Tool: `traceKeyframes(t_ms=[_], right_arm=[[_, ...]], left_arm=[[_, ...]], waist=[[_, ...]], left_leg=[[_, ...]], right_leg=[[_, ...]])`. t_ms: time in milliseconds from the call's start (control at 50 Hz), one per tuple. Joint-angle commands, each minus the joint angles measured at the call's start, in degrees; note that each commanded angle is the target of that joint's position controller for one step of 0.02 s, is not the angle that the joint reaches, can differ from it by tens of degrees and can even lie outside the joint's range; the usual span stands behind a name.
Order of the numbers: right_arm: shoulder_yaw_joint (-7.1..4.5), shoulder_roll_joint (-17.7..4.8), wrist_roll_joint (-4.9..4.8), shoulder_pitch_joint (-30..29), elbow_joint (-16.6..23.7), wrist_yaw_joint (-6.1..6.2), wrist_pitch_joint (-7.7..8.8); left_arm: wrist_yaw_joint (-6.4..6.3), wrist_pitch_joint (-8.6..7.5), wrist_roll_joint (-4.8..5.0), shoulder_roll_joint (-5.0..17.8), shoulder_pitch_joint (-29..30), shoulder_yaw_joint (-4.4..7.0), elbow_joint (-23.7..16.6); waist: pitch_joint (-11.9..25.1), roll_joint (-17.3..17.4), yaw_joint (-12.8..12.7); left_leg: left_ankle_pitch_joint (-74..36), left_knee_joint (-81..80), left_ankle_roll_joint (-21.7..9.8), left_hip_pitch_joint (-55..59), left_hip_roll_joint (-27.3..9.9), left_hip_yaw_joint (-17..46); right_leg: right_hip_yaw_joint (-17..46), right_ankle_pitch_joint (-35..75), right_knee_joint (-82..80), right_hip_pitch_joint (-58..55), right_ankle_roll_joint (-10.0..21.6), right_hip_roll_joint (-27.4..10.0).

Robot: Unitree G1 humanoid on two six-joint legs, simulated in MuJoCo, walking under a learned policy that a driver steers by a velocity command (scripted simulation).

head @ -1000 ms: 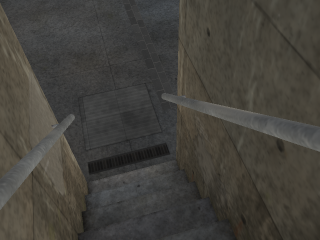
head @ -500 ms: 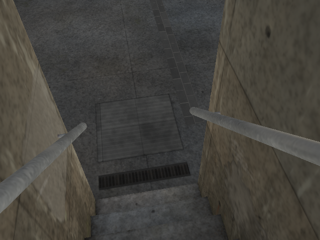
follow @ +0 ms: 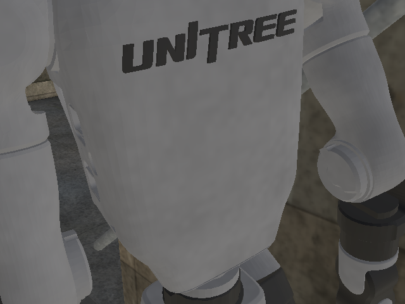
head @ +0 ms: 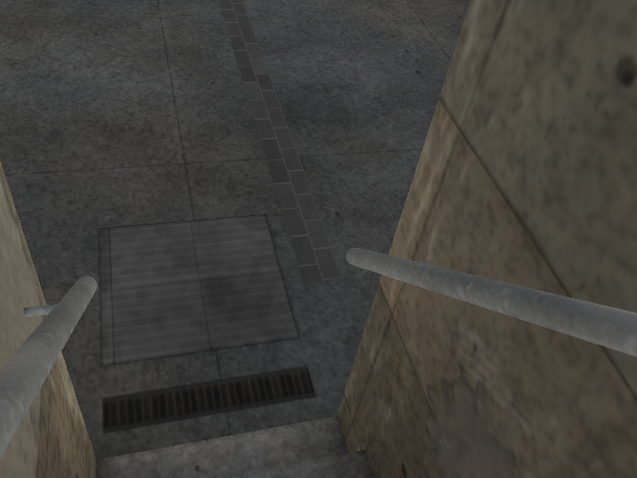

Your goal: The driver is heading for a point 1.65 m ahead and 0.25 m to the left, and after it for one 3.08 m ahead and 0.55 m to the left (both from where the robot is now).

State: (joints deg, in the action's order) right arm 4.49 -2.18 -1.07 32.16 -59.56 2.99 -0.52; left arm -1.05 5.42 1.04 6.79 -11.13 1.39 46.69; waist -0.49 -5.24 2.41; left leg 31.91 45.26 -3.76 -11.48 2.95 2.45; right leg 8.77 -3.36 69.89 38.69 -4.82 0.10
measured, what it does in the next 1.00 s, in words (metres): walks ahead: right foot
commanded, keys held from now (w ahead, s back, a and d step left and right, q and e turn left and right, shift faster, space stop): no key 1.00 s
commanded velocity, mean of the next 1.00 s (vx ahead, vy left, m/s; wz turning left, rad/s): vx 0.01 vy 0.00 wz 0.00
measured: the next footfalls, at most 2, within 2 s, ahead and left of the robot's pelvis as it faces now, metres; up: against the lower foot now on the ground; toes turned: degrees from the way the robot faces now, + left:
right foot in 0.06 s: +0.09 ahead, -0.18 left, +0.00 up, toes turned -3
left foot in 1.20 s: +0.28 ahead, +0.21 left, -0.23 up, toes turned -5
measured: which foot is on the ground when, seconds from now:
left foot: down 0.00-0.82, up 0.84-1.00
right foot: up 0.00-0.04, down 0.06-1.00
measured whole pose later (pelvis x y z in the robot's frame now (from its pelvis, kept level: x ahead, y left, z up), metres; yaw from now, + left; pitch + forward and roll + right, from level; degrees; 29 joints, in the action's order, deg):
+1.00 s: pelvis +0.14 +0.01 +0.01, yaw -2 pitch +4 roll -3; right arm -5.4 -10.9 -3.8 23.5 -62.9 5.0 1.6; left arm 0.0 -1.2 -0.3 9.6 -16.7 3.1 62.3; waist -1.6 -1.7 0.0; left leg 23.2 67.6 5.1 -31.8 -0.4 6.3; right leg 0.9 -18.7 40.3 15.9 2.2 -3.5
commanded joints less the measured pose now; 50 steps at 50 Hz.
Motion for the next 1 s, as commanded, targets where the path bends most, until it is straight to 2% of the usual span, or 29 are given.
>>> traceKeyframes(t_ms=[20, 40, 60, 80, 100, 120, 160, 180, 200, 220, 280, 300, 360, 400, 500, 540, 620, 720, 760, 800, 820, 840, 860, 880, 920, 940, 960, 980, 1000], right_arm=[[-3.95, -15.7, -1.48, -10.6, 6.9, 0.96, 1.73], [-3.79, -13.9, -1.63, -8.8, 6.1, 1.62, 1.18], [-2.87, -9.8, -0.38, -9.4, 5.3, 1.65, 0.31], [-2.84, -8.6, 0.39, -5.0, 3.2, 1.70, -0.03], [-3.65, -9.2, 0.14, 1.1, 3.3, 2.08, -1.40], [-4.28, -10.8, 0.11, 2.6, 2.0, 2.30, -2.16], [-4.18, -11.3, 0.87, -4.1, 3.9, 2.34, -2.84], [-4.62, -11.5, 0.54, -5.7, 3.2, 2.19, -2.75], [-5.34, -13.4, 0.91, -5.2, 2.4, 1.85, -2.30], [-5.13, -13.0, 1.10, -7.3, 2.9, 1.36, -1.94], [-5.88, -13.8, 0.95, -10.2, 3.3, 0.91, -0.98], [-6.40, -14.8, 1.47, -9.5, 2.9, 0.53, -0.67], [-6.88, -14.7, 1.46, -10.7, 3.2, 0.18, -0.10], [-8.26, -17.1, 0.68, -10.8, 3.3, 0.35, 1.03], [-9.21, -17.2, 0.25, -8.0, 1.9, 1.29, 1.11], [-9.85, -18.1, -0.03, -5.1, 0.2, 1.48, 1.20], [-9.49, -15.8, -0.14, 2.2, -3.2, 1.38, 0.81], [-9.99, -18.2, -1.41, 5.1, -5.5, 2.10, 1.25], [-10.12, -18.8, -1.18, 4.9, -5.4, 2.50, 1.92], [-10.21, -18.8, -1.16, 1.9, -4.9, 2.46, 2.41], [-10.58, -19.5, -0.99, -2.2, -3.2, 2.43, 2.82], [-10.12, -17.0, -0.70, -5.6, -1.8, 2.56, 3.01], [-9.56, -13.4, -2.13, -8.5, -1.3, 2.50, 3.15], [-10.13, -13.6, -4.12, -8.3, -1.3, 2.59, 3.07], [-10.64, -13.2, -4.12, -6.2, -2.9, 3.19, 2.46], [-10.27, -11.2, -2.68, -2.1, -4.6, 2.58, 1.79], [-10.00, -9.6, -1.90, 1.3, -5.0, 2.15, 1.38], [-10.78, -10.0, -2.83, 1.6, -5.2, 1.73, 1.69], [-11.15, -11.9, -2.78, 0.2, -5.6, 1.57, 2.11]], left_arm=[[-0.11, -0.24, -1.64, 2.7, -6.2, -0.29, 0.1], [0.66, -1.13, -2.64, 2.7, -6.0, -0.20, -0.4], [1.44, -1.52, -3.84, 2.3, -7.2, -0.97, -0.2], [1.65, -2.12, -3.65, 4.4, -6.7, -0.98, 0.1], [1.92, -3.61, -3.89, 6.5, -2.7, -1.16, -0.7], [2.40, -4.06, -3.13, 6.3, -1.4, -1.33, 0.2], [2.32, -3.92, -3.59, 6.2, -2.6, -1.74, 1.4], [2.12, -3.73, -2.95, 4.3, -3.6, -2.08, 2.0], [1.04, -4.05, -1.28, 6.3, -7.4, -1.04, 5.5], [0.56, -4.50, -1.06, 8.2, -6.6, -0.40, 5.9], [0.95, -5.37, -1.46, 7.3, -6.9, -0.17, 6.7], [1.14, -6.11, -0.20, 8.6, -5.5, 0.19, 6.1], [1.72, -6.54, -1.34, 9.1, -3.5, 0.78, 6.4], [1.87, -6.60, -1.27, 9.6, -3.9, 1.35, 7.3], [1.71, -6.60, -1.16, 8.6, -3.4, 1.34, 8.3], [1.41, -6.96, -0.84, 8.5, -0.8, 1.39, 7.9], [1.62, -7.13, -0.99, 6.7, 2.7, 0.88, 7.2], [1.58, -7.12, -1.55, 5.1, 6.8, 0.39, 6.8], [1.41, -7.79, -1.86, 5.5, 8.2, 0.57, 6.3], [1.45, -8.02, -1.87, 5.0, 1.7, 0.37, 8.7], [1.31, -7.83, -1.93, 8.0, -5.3, 1.17, 11.2], [1.86, -7.47, -1.16, 12.2, -15.6, 2.70, 14.0], [2.57, -7.09, -0.34, 10.4, -20.5, 2.74, 16.3], [2.64, -6.93, -0.13, 8.3, -21.0, 2.62, 16.9], [2.41, -6.71, -1.88, 7.0, -14.2, 2.40, 15.6], [1.94, -6.78, -2.94, 7.1, -7.4, 2.17, 14.3], [1.49, -6.29, -2.69, 8.0, -2.8, 2.26, 13.6], [0.10, -6.78, -0.59, 9.2, -4.7, 3.61, 15.1], [-0.90, -6.71, -0.49, 7.0, -9.0, 2.81, 17.1]], waist=[[-5.4, 13.9, -5.6], [-4.1, 17.7, -3.9], [-4.5, 21.0, -3.7], [-5.4, 20.5, -1.0], [-5.6, 12.8, 2.6], [-5.4, 8.1, 3.6], [-4.0, 3.2, 2.6], [-1.4, 4.2, 1.8], [-2.2, 4.3, 2.5], [-2.3, 2.0, 2.0], [0.3, 1.9, 0.8], [2.5, 2.7, 1.0], [3.0, 4.4, 0.8], [2.6, 3.7, -0.8], [1.9, 5.1, -0.4], [0.4, 6.1, 0.1], [-2.6, 9.6, 2.4], [-6.0, 12.6, 2.4], [-6.6, 12.5, 1.7], [-5.9, 9.7, -2.0], [-4.3, 6.3, -5.5], [0.9, -0.8, -10.6], [3.8, -11.6, -12.2], [2.0, -9.1, -11.1], [-3.0, 3.0, -6.2], [-3.3, 4.0, -2.4], [-2.6, 2.5, 1.0], [-2.8, -0.6, 1.1], [-3.0, -0.5, -0.6]], left_leg=[[-70.9, -14.6, 1.8, -11.9, -13.6, 8.1], [-74.9, -14.5, 2.7, -4.8, -14.2, 7.2], [-77.1, -13.0, 1.8, -0.7, -13.7, 6.3], [-75.6, -13.9, 2.7, 2.6, -12.1, 6.8], [-70.1, -14.7, 5.0, 4.7, -8.1, 5.3], [-65.1, -15.7, 6.0, 6.9, -8.2, 5.3], [-68.7, -18.9, 5.8, 9.6, -10.0, 5.4], [-66.6, -19.3, 5.5, 12.6, -9.1, 4.4], [-56.9, -20.9, 5.2, 14.0, -7.6, 1.9], [-55.5, -22.4, 4.8, 14.4, -7.7, 1.5], [-57.3, -24.3, 4.3, 16.4, -8.4, 0.9], [-54.6, -25.2, 4.5, 17.6, -8.7, 0.2], [-57.5, -25.2, 5.2, 17.7, -8.7, -1.0], [-58.5, -23.7, 5.7, 15.6, -8.9, -1.2], [-61.3, -23.2, 8.5, 12.4, -8.6, -0.8], [-64.2, -24.9, 9.5, 14.2, -9.1, -0.5], [-72.4, -24.7, 9.3, 20.1, -9.5, -1.4], [-82.4, -23.2, 9.3, 20.3, -13.1, 1.8], [-85.0, -19.9, 7.8, 18.9, -14.7, 4.8], [-85.4, -14.5, 7.7, 11.6, -14.4, 5.7], [-81.8, -8.4, 9.5, 2.3, -11.2, 4.2], [-65.5, 5.3, 13.6, -9.6, -5.7, 2.1], [-0.5, 23.1, 15.5, -23.9, -1.5, 2.2], [10.7, 28.4, 14.7, -29.7, -3.2, 6.7], [4.5, 23.0, 11.5, -29.0, -6.0, 7.9], [-0.9, 22.8, 9.7, -25.8, -7.9, 8.6], [-7.1, 23.5, 8.4, -21.8, -7.7, 7.1], [-14.6, 25.6, 7.6, -29.7, -5.4, 7.5], [-19.6, 25.5, 6.9, -33.7, -4.2, 6.0]], right_leg=[[-2.5, 0.8, -10.2, -17.1, -0.2, -1.4], [-1.8, -2.9, -14.5, -15.9, -0.2, -1.8], [-0.5, -4.7, -21.9, -17.3, 0.9, -3.2], [0.7, 4.1, -28.2, -17.0, 1.7, -4.3], [1.6, 21.6, -34.4, -19.6, 2.3, -5.9], [2.1, 25.1, -35.4, -20.1, 2.8, -5.2], [3.3, 27.7, -38.9, -22.8, 3.3, -5.7], [2.6, 27.9, -39.7, -24.3, 3.6, -5.4], [2.6, 25.5, -41.8, -25.2, 3.7, -4.3], [2.4, 25.4, -43.2, -25.9, 3.5, -4.3], [2.5, 30.5, -43.8, -29.1, 4.4, -4.6], [2.1, 30.0, -43.9, -31.5, 4.9, -4.2], [2.1, 34.7, -42.9, -31.9, 6.1, -4.3], [1.5, 33.2, -42.3, -32.4, 6.1, -3.8], [0.3, 33.3, -40.3, -33.5, 6.8, -3.6], [-0.9, 28.2, -38.2, -30.1, 6.4, -3.1], [-4.3, 19.3, -33.1, -19.7, 4.2, -1.2], [-6.8, 0.5, -27.5, -11.7, 3.0, -1.2], [-6.9, -5.8, -26.0, -10.1, 2.5, -1.7], [-5.8, 5.5, -32.0, -17.8, 3.9, -2.9], [-5.0, 23.4, -36.7, -29.1, 6.6, -3.5], [-0.6, 38.7, -38.0, -43.7, 15.2, -9.0], [8.6, 44.9, -40.3, -51.5, 23.5, -16.5], [11.8, 37.7, -41.2, -48.7, 24.2, -18.0], [10.0, 18.5, -41.2, -36.7, 21.4, -17.4], [8.7, 15.0, -39.7, -30.8, 19.8, -18.2], [6.6, 15.9, -38.2, -23.8, 19.2, -17.4], [4.2, -1.7, -30.5, -23.4, 15.8, -14.6], [2.5, -2.9, -27.5, -22.4, 14.7, -13.7]])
